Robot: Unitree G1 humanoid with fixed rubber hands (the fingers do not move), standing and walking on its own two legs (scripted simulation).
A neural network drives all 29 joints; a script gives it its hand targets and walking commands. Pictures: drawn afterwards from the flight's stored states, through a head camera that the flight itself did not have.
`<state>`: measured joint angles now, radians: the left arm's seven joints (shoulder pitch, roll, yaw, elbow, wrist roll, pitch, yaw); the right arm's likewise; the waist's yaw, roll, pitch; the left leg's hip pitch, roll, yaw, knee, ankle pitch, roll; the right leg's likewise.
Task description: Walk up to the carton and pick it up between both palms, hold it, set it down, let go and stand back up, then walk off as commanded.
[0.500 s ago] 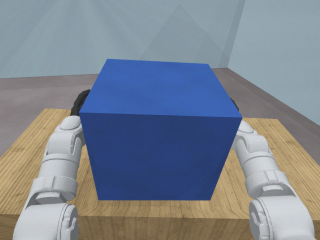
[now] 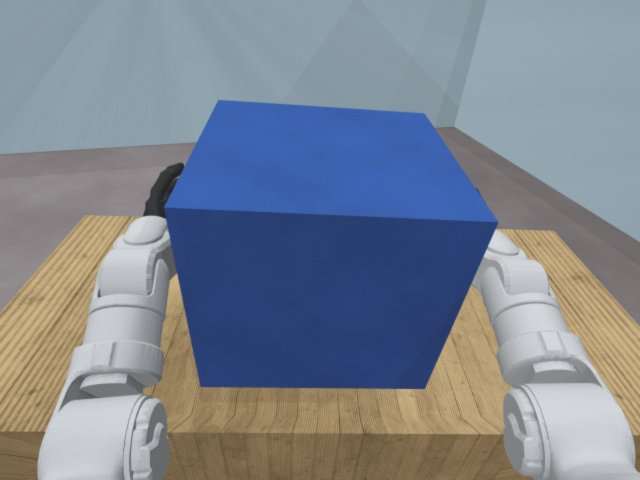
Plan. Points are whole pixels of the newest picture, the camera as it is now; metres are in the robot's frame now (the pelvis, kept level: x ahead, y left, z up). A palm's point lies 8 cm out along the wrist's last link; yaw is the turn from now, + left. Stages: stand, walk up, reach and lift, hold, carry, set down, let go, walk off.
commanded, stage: reach and lift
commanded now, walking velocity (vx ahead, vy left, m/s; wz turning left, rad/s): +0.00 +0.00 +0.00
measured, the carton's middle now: (319, 241) +0.42 +0.00 +0.16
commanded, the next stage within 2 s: hold in 0.04 s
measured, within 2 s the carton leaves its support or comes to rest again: neither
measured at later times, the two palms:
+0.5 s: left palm (154, 222) +0.36 +0.20 +0.22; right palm (481, 233) +0.37 -0.19 +0.22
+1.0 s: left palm (156, 220) +0.35 +0.19 +0.23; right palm (492, 231) +0.35 -0.20 +0.23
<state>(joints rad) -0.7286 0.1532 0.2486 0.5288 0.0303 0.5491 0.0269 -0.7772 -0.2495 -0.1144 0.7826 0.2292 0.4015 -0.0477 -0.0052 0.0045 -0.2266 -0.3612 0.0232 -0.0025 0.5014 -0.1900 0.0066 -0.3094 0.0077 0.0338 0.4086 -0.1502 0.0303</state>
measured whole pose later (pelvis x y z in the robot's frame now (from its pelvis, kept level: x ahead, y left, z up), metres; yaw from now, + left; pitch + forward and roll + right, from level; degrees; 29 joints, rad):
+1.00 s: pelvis -0.02 +0.00 +0.00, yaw +0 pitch +1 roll -2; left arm -0.74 0.15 0.28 0.45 0.04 0.65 0.02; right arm -0.81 -0.25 -0.12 0.73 0.23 0.49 -0.05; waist -0.04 0.00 -0.23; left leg -0.35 0.02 -0.01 0.50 -0.17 0.01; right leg -0.29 0.01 0.03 0.39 -0.12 0.03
